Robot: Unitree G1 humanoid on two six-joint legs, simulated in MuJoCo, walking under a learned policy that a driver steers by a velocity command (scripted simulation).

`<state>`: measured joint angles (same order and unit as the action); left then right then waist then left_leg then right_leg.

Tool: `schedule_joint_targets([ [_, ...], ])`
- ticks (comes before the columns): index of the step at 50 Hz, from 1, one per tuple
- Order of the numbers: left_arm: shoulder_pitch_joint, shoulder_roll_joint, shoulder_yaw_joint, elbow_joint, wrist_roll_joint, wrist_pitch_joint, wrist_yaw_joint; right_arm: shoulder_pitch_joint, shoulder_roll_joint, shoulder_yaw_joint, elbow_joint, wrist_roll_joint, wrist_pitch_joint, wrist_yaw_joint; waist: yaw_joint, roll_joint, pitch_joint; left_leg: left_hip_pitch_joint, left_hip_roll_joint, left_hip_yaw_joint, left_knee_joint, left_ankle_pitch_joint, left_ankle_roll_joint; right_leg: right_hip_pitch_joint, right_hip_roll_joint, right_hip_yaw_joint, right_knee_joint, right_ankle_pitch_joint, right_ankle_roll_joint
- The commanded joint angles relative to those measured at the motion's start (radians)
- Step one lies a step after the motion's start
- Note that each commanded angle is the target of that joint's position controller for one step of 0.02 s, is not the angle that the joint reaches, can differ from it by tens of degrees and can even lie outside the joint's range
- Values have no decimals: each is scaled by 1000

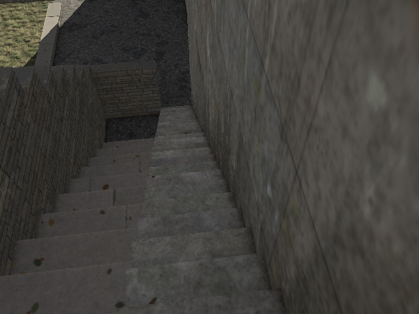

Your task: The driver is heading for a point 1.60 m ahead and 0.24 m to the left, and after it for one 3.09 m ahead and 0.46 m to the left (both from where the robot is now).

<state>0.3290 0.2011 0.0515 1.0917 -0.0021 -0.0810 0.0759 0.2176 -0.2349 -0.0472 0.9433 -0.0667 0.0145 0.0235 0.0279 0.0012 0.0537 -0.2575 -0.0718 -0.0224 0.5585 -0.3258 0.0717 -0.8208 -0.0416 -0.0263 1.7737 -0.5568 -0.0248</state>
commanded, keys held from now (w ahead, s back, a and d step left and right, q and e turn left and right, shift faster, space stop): w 1.00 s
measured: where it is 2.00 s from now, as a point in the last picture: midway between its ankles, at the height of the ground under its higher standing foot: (189, 262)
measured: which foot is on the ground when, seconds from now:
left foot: down 0.00-0.36, up 0.38-0.86, down 0.88-1.00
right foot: up 0.00-0.30, down 0.32-0.88, up 0.90-1.00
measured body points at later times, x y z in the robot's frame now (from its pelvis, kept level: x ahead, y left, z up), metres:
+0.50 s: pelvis +0.22 -0.01 -0.20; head +0.20 -0.08 +0.25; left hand +0.19 +0.26 -0.31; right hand +0.23 -0.23 -0.38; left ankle +0.20 +0.14 -0.72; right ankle +0.24 -0.12 -0.93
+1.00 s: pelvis +0.39 +0.15 -0.39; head +0.40 +0.18 +0.05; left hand +0.34 +0.42 -0.55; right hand +0.47 -0.10 -0.52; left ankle +0.42 +0.26 -1.12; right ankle +0.33 +0.00 -0.84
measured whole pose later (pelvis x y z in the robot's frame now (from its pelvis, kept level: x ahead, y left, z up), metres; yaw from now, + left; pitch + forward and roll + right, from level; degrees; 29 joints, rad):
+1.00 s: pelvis +0.39 +0.15 -0.39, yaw +0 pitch -1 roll -2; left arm 0.42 0.26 0.08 1.01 -0.01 -0.01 0.09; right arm 0.26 -0.20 -0.05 0.95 -0.01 -0.04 0.04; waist 0.06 -0.03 0.03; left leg -0.33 0.01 -0.05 0.65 -0.29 -0.01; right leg -0.76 -0.04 0.02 2.04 -0.62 -0.05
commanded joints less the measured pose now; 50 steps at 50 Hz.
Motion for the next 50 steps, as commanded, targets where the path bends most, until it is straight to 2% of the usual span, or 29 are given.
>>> schedule_joint_targets([
  [1,7,40,4,-42,28,-1,-24,32,35,37,-8,38,-11,-19,30,12,3,-160,203,-115,-132,463,147,192,-68,0,-785,561,58],
  [2,-3,-9,-13,-33,34,-5,-33,-4,-33,23,0,58,-11,-22,34,87,-21,-242,176,-89,-155,565,147,411,-17,-52,-892,596,46],
  [3,180,-26,-17,61,33,3,-35,-27,-110,4,16,37,-9,-20,86,161,-141,-266,212,-105,-84,716,180,612,18,-69,-682,720,27],
  [6,-80,105,9,-24,21,-28,-44,49,-73,7,44,39,-17,-35,-38,127,-7,162,191,-207,19,409,177,173,-43,41,-1003,867,-15],
  [9,-136,82,-4,-61,-5,-33,-51,103,-53,8,47,17,-8,-39,-89,50,79,103,125,-188,151,184,158,338,-48,70,-1372,1039,21],
  [11,-10,76,5,-65,-19,-11,-26,110,-42,14,50,1,17,-42,-79,125,85,50,104,-228,189,255,171,480,-80,79,-1471,949,30],
  [13,90,124,29,-48,-9,-8,-14,168,-50,21,52,1,9,-32,-73,16,156,-6,102,-233,328,255,159,579,-121,59,-1598,1014,52],
  [15,235,158,63,-12,1,-10,-10,197,-65,25,44,4,6,-9,-22,-108,88,-19,52,-166,588,131,149,723,-100,-47,-1616,939,78],
  [16,282,181,80,-16,9,1,-9,237,-58,23,35,9,2,-4,-18,-144,30,-42,-24,-108,845,-81,127,794,-129,-31,-1570,956,78],
  [17,251,175,59,-55,-10,-2,-29,286,-29,14,73,23,24,-7,-44,-211,-53,-175,-113,-49,1120,-589,111,894,-199,58,-1336,1102,73],
  [18,291,184,47,-52,-15,-2,-57,410,19,13,65,31,42,-16,-103,-287,-72,-469,-111,-15,1375,-764,90,1027,-332,181,-1063,1280,-9],
  [20,402,234,68,-31,-87,-4,-54,218,3,30,2,-19,74,-23,17,-342,-32,-802,-42,15,1439,-522,5,966,-523,556,-1357,427,-282],
  [21,335,213,56,-54,-69,5,-46,66,-35,26,-19,-46,87,-25,40,-205,26,-771,-4,-41,1388,-340,0,795,-473,522,-1476,-7,-250],
  [22,316,213,41,-58,-45,7,-30,16,-45,22,-49,-39,89,-21,36,-229,98,-756,0,-45,1346,-300,-14,674,-476,526,-1494,69,-246],
  [23,271,155,13,-82,-27,4,-21,15,-45,23,-52,-23,92,-16,-8,-134,145,-673,21,-117,1136,-53,-32,518,-392,361,-1443,118,-170],
  [26,148,76,-32,-110,-61,-25,20,21,39,47,-83,-2,105,15,-77,-134,137,-484,9,-149,739,287,-109,294,-280,168,-1419,238,-66],
  [29,147,182,0,-152,-54,-47,4,92,17,26,-57,5,101,21,-101,-187,31,-293,-1,-111,671,567,-85,282,-265,81,-1334,389,-57],
  [31,164,152,4,-136,-93,-41,31,-49,-25,13,-118,-14,96,23,-48,-188,59,-403,25,-190,487,735,-97,397,-228,76,-1284,167,-35],
  [33,149,102,-3,-121,-94,-32,59,-96,-5,18,-149,-20,109,26,-53,-157,83,-343,50,-227,348,881,-118,337,-218,93,-1171,24,-54],
  [37,196,93,3,-100,-33,-57,44,-222,-16,16,-200,1,82,25,58,-99,75,-397,99,-187,137,778,-131,411,-257,186,-958,-120,-117],
  [40,219,143,16,-106,15,16,37,-226,10,27,-190,92,34,23,132,-117,86,-127,149,-63,-115,614,-102,315,-264,156,-951,0,-127],
  [42,244,170,39,-90,46,60,34,-22,-13,14,-88,131,9,36,93,-110,67,63,192,-76,-354,590,-75,349,-216,99,-738,69,-128],
  [44,327,138,40,-57,56,67,29,315,-68,-12,49,72,-61,55,-37,91,-58,361,178,-78,-347,613,-68,256,-76,9,-241,-186,-111],
  [45,362,56,36,-57,44,79,4,379,-122,6,88,68,-72,66,3,299,-142,538,224,-64,122,1134,-132,-67,8,-40,239,-518,-57],
  [46,316,87,40,-131,-10,51,-4,481,-217,-30,101,79,-60,71,-33,464,-234,651,299,-79,332,1433,-174,-307,4,-31,457,-447,-35],
  [47,170,73,30,-220,-52,32,12,606,-366,-105,130,98,-48,49,-177,584,-353,717,452,-407,49,663,-66,-492,68,21,444,-271,-51],
  [48,44,113,39,-199,-23,39,20,534,-274,-92,89,82,-45,25,-198,405,-228,589,451,-488,-106,225,-57,-561,46,29,473,-86,-48],
  [49,-22,111,33,-170,-2,47,15,332,-142,-42,23,45,-41,9,-151,290,-77,399,389,-412,-149,172,-54,-504,22,7,381,103,-45],
  [50,35,81,28,-166,-19,63,11,284,-100,-22,4,13,-46,0,-94,305,-73,239,424,-442,-159,220,18,-367,-9,35,241,181,-24],
])
Velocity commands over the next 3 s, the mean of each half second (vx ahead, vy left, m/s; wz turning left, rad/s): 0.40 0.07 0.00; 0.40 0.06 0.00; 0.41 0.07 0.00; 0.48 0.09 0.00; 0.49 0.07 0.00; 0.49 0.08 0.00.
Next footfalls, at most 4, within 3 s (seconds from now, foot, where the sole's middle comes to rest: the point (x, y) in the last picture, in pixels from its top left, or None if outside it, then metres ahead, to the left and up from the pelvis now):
0.32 right None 0.29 -0.12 -0.96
0.88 left None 0.46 0.26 -1.16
1.56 right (218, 280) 0.77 0.01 -1.35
2.10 left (174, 252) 0.99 0.25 -1.55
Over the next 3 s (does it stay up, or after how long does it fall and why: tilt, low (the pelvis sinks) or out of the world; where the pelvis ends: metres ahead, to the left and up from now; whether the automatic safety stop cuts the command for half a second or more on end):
stays up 1.28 0.20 -1.04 its command is cut before an obstacle from the start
